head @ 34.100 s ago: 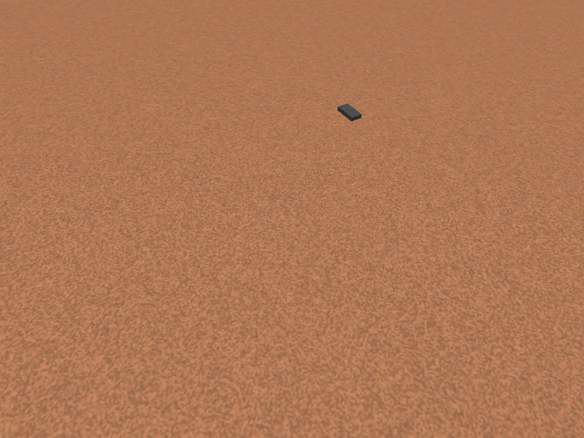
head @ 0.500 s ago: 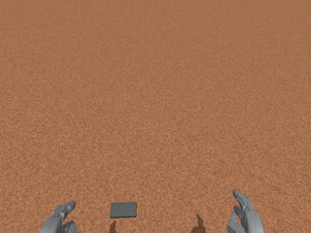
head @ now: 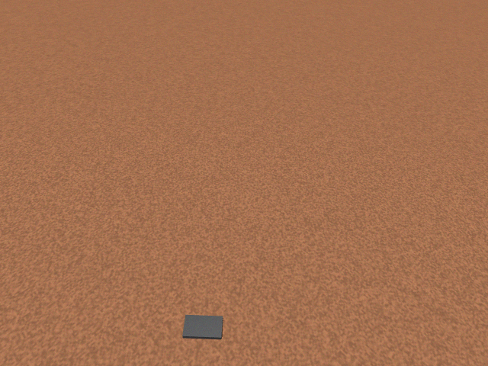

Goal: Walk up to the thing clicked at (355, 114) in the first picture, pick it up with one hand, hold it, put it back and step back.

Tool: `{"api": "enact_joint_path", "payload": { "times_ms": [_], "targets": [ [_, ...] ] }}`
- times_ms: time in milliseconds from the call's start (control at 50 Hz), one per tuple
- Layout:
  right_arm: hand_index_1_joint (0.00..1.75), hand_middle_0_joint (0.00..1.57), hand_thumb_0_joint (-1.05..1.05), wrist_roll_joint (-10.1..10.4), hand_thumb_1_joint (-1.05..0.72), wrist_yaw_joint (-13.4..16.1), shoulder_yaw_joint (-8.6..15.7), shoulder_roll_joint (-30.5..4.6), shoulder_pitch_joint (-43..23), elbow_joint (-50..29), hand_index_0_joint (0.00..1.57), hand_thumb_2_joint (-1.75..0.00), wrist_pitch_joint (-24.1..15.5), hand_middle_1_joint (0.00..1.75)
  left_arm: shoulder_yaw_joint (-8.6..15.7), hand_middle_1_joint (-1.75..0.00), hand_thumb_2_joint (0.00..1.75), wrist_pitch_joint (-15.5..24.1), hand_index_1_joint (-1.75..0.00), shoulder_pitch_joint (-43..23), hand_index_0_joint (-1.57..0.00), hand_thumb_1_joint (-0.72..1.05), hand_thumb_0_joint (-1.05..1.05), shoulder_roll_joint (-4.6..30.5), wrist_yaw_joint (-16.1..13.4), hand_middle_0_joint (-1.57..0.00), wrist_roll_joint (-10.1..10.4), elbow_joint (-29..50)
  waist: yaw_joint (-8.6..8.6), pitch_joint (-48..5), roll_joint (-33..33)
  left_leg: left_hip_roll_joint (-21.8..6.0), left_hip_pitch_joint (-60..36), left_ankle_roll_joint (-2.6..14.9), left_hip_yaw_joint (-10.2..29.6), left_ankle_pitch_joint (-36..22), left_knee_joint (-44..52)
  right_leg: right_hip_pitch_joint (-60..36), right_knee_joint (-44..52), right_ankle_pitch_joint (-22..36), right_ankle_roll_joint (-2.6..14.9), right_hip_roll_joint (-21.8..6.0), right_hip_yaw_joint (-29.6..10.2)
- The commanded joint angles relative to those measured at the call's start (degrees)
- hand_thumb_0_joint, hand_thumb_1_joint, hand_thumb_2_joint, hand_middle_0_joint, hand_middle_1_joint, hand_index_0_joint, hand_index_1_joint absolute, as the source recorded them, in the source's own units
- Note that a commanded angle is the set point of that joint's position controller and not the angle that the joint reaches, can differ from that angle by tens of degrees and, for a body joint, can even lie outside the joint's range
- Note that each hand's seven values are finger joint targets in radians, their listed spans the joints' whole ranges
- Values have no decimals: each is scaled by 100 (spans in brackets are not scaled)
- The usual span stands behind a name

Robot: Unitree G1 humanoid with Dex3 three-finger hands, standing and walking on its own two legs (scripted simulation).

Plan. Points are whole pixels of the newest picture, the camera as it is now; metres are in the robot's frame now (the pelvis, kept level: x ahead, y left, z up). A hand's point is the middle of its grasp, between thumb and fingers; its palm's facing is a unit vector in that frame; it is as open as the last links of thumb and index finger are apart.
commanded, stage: stand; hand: left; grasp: from above
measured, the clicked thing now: (203, 326) +0.42 +0.14 -0.75
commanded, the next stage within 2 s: none
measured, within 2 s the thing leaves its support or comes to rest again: neither
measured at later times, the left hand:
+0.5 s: hand out of the picture +0.04 +0.23 -0.15, palm faces +0.04 -0.94 -0.33, open 7.4 cm
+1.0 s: hand out of the picture +0.07 +0.22 -0.14, palm faces +0.01 -0.95 -0.33, open 7.4 cm
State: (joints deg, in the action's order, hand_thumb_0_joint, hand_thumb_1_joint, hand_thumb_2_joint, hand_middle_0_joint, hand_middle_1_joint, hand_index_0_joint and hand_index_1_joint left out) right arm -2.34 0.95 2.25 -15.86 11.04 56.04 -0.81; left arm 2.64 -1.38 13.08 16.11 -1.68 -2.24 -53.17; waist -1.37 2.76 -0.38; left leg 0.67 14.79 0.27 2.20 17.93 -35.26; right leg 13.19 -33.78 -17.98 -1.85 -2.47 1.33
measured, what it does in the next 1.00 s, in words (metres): stands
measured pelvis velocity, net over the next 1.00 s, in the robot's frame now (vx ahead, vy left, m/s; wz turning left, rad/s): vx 0.01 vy -0.02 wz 0.00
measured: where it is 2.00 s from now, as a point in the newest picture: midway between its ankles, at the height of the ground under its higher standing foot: outside the picture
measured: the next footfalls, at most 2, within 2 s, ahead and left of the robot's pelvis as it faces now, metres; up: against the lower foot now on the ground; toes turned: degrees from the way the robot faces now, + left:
none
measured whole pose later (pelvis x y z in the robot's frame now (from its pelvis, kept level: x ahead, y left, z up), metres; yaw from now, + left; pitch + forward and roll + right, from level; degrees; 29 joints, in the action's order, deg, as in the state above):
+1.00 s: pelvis +0.01 -0.02 +0.02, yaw +0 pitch -3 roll +0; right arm -1.0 0.7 0.7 -17.9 7.6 65.4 -0.4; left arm 1.8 0.2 6.7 17.5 -0.6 -1.2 -66.0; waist -0.4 4.0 0.6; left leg -1.0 6.2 -1.6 2.9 11.0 -20.1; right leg 4.9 -19.4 -11.5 -0.4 -0.9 2.2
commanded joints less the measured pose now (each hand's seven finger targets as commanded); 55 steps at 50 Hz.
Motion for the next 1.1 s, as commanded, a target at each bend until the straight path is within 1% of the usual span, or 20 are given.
{"api": "enact_joint_path", "payload": {
  "times_ms": [0,80,140,180,220,280,340,380,400,420,540,680,760,780,820,840,900,940,960,1080],
  "targets": [
    [30,20,0,26,-90,114,243,-1095,-347,-261,20,-90,-121,30,214,-30,90,186,-30,-352,-20,90,0,931,-75,-20,43,83,30,-180,357,-579,-78,237,779,-644,1398,-350,858,630,285,-259,-322],
    [30,20,0,62,-90,115,233,-1117,-350,-39,20,-90,-89,30,183,-30,90,200,-30,-307,-20,90,0,966,-58,-20,40,-269,30,9,292,-557,-170,176,718,-497,1615,-492,1155,637,249,-298,-323],
    [30,20,0,77,-90,97,236,-1094,-343,91,20,-90,-61,30,172,-30,90,217,-30,-303,-20,90,0,1016,-42,-20,22,-469,45,94,113,-524,-248,137,680,-261,1707,-448,1380,340,255,-311,-343],
    [30,20,0,83,-90,87,223,-1090,-350,145,20,-90,-63,30,163,-30,90,246,-30,-397,-20,90,0,1014,-44,-20,32,-531,71,-9,104,-528,-351,151,637,-564,1670,-588,1470,577,255,-378,-388],
    [30,20,0,87,-90,89,220,-1091,-359,212,20,-90,-59,30,161,-30,90,245,-30,-438,-20,90,0,1045,-46,-20,34,-603,93,-2,112,-534,-487,126,626,-575,1726,-506,1523,547,244,-370,-397],
    [30,20,0,91,-90,82,190,-1075,-320,297,20,-90,-59,30,157,-30,90,262,-30,-504,-20,90,0,1087,-48,-20,57,-686,102,-80,74,-541,-559,126,556,-877,1701,-641,1609,755,245,-429,-426],
    [30,20,0,96,-90,78,167,-1077,-437,352,20,-90,-59,30,146,-30,90,275,-30,-471,-20,90,0,1070,-51,-20,57,-774,40,-50,5,-572,-654,116,561,-1153,1694,-670,1646,940,236,-438,-407],
    [30,20,0,97,-90,85,149,-1104,-397,395,20,-90,-64,30,152,-30,90,271,-30,-583,-20,90,0,1115,-50,-20,75,-789,78,-124,38,-589,-693,112,522,-1315,1722,-759,1643,1099,240,-455,-430],
    [30,20,0,98,-90,80,135,-1088,-418,422,20,-90,-49,30,141,-30,90,268,-30,-542,-20,90,0,1121,-51,-20,73,-831,59,36,35,-563,-608,89,527,-1154,1756,-692,1708,958,214,-420,-400],
    [30,20,0,99,-90,68,133,-1115,-446,424,20,-90,-45,30,134,-30,90,277,-30,-518,-20,90,0,1124,-48,-20,77,-855,46,1,-11,-576,-622,106,515,-1174,1745,-757,1745,952,217,-444,-413],
    [30,20,0,105,-90,59,130,-1200,-478,486,20,-90,-8,30,140,-30,90,232,-30,-603,-20,90,0,1206,-18,-20,58,-915,50,202,104,-564,-441,79,525,-510,1885,-579,1839,247,230,-383,-411],
    [30,20,0,112,-90,53,97,-1232,-478,526,20,-90,-40,30,135,-30,90,274,-30,-723,-20,90,0,1234,-7,-20,88,-937,72,-80,87,-630,-582,93,495,-1051,1823,-798,1824,758,243,-437,-446],
    [30,20,0,113,-90,56,79,-1259,-503,554,20,-90,-39,30,144,-30,90,271,-30,-786,-20,90,0,1297,14,-20,104,-960,74,-92,115,-643,-640,93,477,-997,1841,-768,1828,760,257,-448,-466],
    [30,20,0,121,-90,51,67,-1245,-444,573,20,-90,-34,30,146,-30,90,262,-30,-831,-20,90,0,1325,19,-20,106,-957,107,-35,83,-617,-529,68,473,-922,1882,-772,1843,621,260,-428,-461],
    [30,20,0,122,-90,51,59,-1269,-471,591,20,-90,-41,30,131,-30,90,273,-30,-824,-20,90,0,1285,21,-20,106,-959,79,-100,137,-648,-566,80,476,-1077,1859,-859,1825,792,260,-433,-446],
    [30,20,0,108,-90,58,67,-1285,-518,569,20,-90,-56,30,132,-30,90,282,-30,-821,-20,90,0,1278,21,-20,107,-947,69,-253,110,-686,-738,92,462,-1410,1806,-897,1785,1105,274,-468,-454],
    [30,20,0,118,-90,62,49,-1301,-519,584,20,-90,-52,30,129,-30,90,281,-30,-876,-20,90,0,1302,19,-20,113,-967,92,-222,99,-677,-681,84,457,-1459,1844,-928,1794,1143,248,-441,-414],
    [30,20,0,129,-90,62,38,-1317,-509,598,20,-90,-67,30,114,-30,90,279,-30,-880,-20,90,0,1275,27,-20,123,-974,113,-223,97,-694,-782,56,433,-1666,1827,-884,1771,1330,248,-448,-421],
    [30,20,0,118,-90,75,49,-1334,-493,607,20,-90,-71,30,126,-30,90,280,-30,-875,-20,90,0,1284,23,-20,133,-958,96,-374,118,-720,-856,71,413,-1858,1783,-1010,1726,1577,276,-483,-429],
    [30,20,0,128,-90,74,41,-1359,-580,606,20,-90,-70,30,118,-30,90,280,-30,-865,-20,90,0,1295,21,-20,147,-988,81,-404,72,-724,-915,70,401,-2034,1808,-1046,1702,1781,250,-475,-376]
  ]
}}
